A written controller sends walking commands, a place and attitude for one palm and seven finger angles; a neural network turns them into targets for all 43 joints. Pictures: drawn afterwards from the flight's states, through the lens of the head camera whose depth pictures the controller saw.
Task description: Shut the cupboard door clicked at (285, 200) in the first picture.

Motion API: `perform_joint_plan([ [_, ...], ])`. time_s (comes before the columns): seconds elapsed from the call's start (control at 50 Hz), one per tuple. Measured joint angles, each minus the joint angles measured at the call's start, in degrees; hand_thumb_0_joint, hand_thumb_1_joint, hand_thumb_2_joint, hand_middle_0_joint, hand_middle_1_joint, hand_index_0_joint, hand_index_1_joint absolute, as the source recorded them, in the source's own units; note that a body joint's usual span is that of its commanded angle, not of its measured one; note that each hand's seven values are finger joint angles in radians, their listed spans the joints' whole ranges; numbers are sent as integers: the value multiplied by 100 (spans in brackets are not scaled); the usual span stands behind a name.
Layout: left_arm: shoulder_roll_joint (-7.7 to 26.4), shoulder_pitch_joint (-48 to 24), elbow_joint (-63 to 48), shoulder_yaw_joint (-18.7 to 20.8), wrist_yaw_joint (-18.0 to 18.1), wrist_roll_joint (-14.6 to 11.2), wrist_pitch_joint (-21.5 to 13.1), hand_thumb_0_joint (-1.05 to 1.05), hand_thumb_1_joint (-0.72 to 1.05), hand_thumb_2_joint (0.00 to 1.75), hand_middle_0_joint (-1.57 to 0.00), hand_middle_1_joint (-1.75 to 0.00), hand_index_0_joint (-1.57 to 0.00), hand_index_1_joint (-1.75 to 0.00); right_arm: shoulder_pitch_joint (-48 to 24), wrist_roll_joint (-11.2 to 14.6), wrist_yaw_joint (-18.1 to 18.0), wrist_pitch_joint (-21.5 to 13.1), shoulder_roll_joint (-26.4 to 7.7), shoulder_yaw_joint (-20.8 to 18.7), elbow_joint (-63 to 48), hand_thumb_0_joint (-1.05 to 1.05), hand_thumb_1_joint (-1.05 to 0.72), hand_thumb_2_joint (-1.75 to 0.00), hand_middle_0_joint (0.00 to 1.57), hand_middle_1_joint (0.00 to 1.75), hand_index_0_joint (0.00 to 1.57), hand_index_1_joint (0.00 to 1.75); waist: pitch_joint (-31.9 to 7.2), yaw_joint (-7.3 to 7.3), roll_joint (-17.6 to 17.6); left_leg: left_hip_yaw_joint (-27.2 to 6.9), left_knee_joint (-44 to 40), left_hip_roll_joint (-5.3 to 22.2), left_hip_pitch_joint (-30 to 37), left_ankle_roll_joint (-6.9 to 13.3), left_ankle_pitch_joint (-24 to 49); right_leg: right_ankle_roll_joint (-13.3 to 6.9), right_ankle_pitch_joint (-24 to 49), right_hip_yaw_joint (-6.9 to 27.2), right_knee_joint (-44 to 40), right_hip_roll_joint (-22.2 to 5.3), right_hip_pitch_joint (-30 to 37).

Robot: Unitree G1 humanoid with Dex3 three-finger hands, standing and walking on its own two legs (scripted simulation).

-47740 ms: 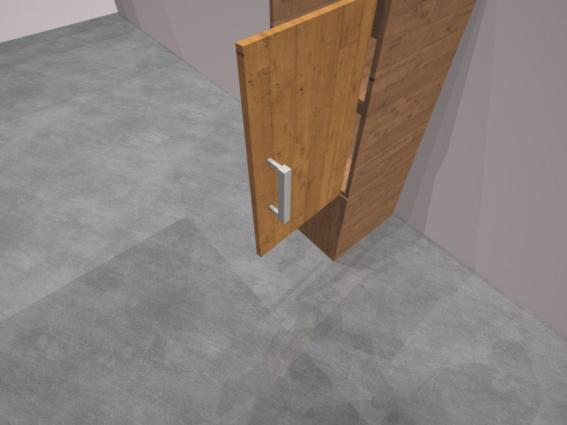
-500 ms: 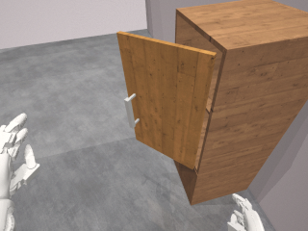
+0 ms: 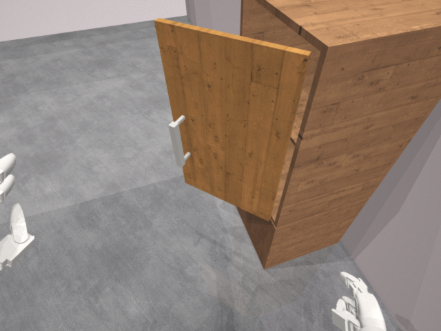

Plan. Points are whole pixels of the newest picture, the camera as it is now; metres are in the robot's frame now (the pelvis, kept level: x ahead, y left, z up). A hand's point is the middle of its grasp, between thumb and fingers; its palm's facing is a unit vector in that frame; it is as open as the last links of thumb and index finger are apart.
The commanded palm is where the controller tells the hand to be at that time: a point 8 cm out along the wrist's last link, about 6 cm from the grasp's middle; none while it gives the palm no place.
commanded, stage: step back with the hand held close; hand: left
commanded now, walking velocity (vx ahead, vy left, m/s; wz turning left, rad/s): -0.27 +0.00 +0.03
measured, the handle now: (181, 142) +0.64 +0.17 -0.09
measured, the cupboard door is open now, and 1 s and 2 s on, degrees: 42 42 42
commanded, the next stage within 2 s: stop stepping back and stand still in 1.02 s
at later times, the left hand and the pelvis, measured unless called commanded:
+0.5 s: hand out of the picture +0.10 +0.27 +0.16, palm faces +0.50 -0.76 -0.41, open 7.4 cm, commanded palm +0.04 +0.30 +0.18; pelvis -0.08 +0.00 -0.01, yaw +3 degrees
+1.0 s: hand out of the picture +0.01 +0.29 +0.17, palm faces +0.49 -0.78 -0.39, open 7.4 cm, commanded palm -0.05 +0.33 +0.18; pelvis -0.16 +0.01 -0.02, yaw +5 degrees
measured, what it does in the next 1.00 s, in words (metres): walks backwards: right foot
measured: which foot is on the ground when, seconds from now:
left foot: down 0.00-1.00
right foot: down 0.00-0.58, up 0.60-0.66, down 0.68-1.00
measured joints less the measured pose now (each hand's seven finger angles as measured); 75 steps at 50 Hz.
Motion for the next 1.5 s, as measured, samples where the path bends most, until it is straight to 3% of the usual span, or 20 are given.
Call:
perform_joint_plan([
  [0.28,-129,-83,-128,204,109,213,-387,2,89,89,-21,-30,-21,-30,255,-37,19,-397,106,138,-13,2,-90,-89,21,30,20,30,58,4,-101,-171,574,-1,-650,111,144,45,94,-65,567,52,-560],
  [0.48,-326,-163,-313,67,241,237,-597,2,88,90,-21,-30,-21,-30,343,-150,114,-640,121,125,341,2,-90,-89,21,30,20,30,44,91,-152,-299,919,24,-987,-65,-374,-65,259,-98,654,127,-780],
  [0.58,-152,-192,-329,53,288,241,-718,2,88,89,-21,-30,-21,-30,314,-130,74,-659,87,98,394,2,-90,-89,21,30,20,30,50,-44,-159,-326,696,42,-1021,30,92,-18,286,-86,551,182,-838],
  [0.7,247,-140,-275,447,149,257,-836,2,88,89,-21,-30,-22,-30,405,-155,77,-815,188,53,315,2,-90,-89,21,30,20,30,-70,-270,-108,-375,559,198,-1317,119,617,-65,-283,115,1127,602,-490],
  [0.76,193,-31,-324,592,137,175,-908,2,88,89,-21,-30,-21,-30,269,-187,129,-871,173,51,334,2,-90,-89,21,30,20,30,-111,-147,-124,-252,535,269,-1598,53,731,-286,-756,227,790,647,-311],
  [0.84,-34,8,-425,224,188,131,-885,2,89,90,-21,-30,-21,-30,81,-130,159,-860,164,7,551,2,-90,-89,21,30,20,30,81,35,-96,-219,375,290,-1459,-142,564,-147,-364,282,678,645,-270],
  [0.9,-67,21,-507,-28,202,186,-833,2,88,89,-21,-30,-21,-30,123,-154,104,-786,163,25,599,2,-90,-89,21,30,20,30,0,58,-134,-216,345,229,-1341,-247,362,-106,-308,297,596,586,-146],
  [0.98,23,-192,-397,-59,183,181,-866,2,88,89,-21,-31,-22,-30,135,-132,24,-749,160,18,557,2,-90,-89,21,30,20,30,-74,-33,-55,-266,294,217,-1275,-78,668,-25,-282,243,567,594,-55],
  [1.04,100,-425,-165,143,142,147,-901,2,88,89,-21,-31,-22,-30,47,-171,26,-772,226,14,484,2,-90,-89,21,30,20,30,-64,-115,-2,-250,15,243,-1285,85,851,-133,-831,201,811,638,-244],
  [1.12,298,-442,-222,399,99,1,-821,2,88,89,-21,-30,-21,-30,-36,-214,162,-806,382,12,317,2,-90,-89,20,30,20,30,-20,-124,-75,-7,-383,335,-1394,-41,917,-360,-1157,15,735,623,-275],
  [1.18,251,-259,-578,295,114,28,-802,2,89,90,-21,-30,-21,-30,-15,-206,255,-837,354,21,322,1,-90,-89,21,30,20,30,66,-60,-113,0,339,279,-1666,-368,-116,-239,-418,-58,659,451,-370],
  [1.22,150,20,-875,184,148,106,-761,2,89,90,-21,-30,-21,-30,136,-235,263,-781,325,64,430,1,-90,-89,21,30,20,30,-58,155,-300,-168,1451,114,-1605,-461,-596,-216,-322,-43,830,175,-482],
  [1.26,-10,71,-989,112,198,168,-669,2,88,90,-21,-30,-21,-30,314,-247,190,-732,245,134,445,1,-90,-89,21,30,20,30,-238,295,-325,-355,1296,85,-1217,-320,-779,-94,-822,-79,1205,22,-743],
  [1.3,-121,-598,-694,18,233,221,-490,2,88,90,-21,-30,-21,-30,338,-229,90,-816,247,87,518,1,-90,-89,21,30,20,30,-33,197,-231,-423,1126,63,-1236,-50,-42,-33,-1287,57,2153,163,-1017],
  [1.34,-121,-1256,-299,36,219,246,-261,2,88,90,-21,-30,-21,-30,324,-203,145,-850,372,53,648,1,-90,-89,21,30,20,30,192,58,-228,-437,788,87,-1123,-165,174,-37,-1413,143,3254,435,-1208],
  [1.4,-62,-1194,-338,135,177,105,92,2,88,90,-20,-30,-21,-30,413,-188,378,-777,570,69,624,2,-90,-89,20,30,20,30,241,-204,-287,-220,-210,193,-820,-612,339,-120,-1424,-241,3646,746,-1059],
  [1.44,65,-623,-749,98,133,18,200,2,89,90,-20,-30,-21,-30,603,-204,491,-737,606,28,445,2,-90,-89,21,30,20,30,107,-344,-256,-22,-478,220,-885,-1044,-64,-393,-1824,-764,2682,842,-488],
  [1.46,292,-260,-1081,173,124,6,180,2,89,90,-20,-30,-21,-30,693,-132,542,-751,631,34,354,2,-90,-89,21,30,20,30,-2,-318,-478,122,377,70,-1332,-1115,-665,-666,-1768,-856,1912,687,-197],
  [1.48,539,124,-1453,384,129,0,83,2,89,90,-20,-30,-21,-30,742,-81,571,-767,638,73,264,2,-90,-89,21,30,20,30,-141,-151,-866,150,1790,-170,-1933,-837,-1119,-968,-1549,-660,1199,397,-69],
  [1.5,618,307,-1714,545,112,-19,-47,2,89,90,-20,-30,-21,-30,667,-86,552,-755,561,99,285,2,-90,-89,21,30,20,30,-132,80,-987,25,3115,-157,-2367,-588,-1291,-1029,-890,-491,1147,257,-301],
])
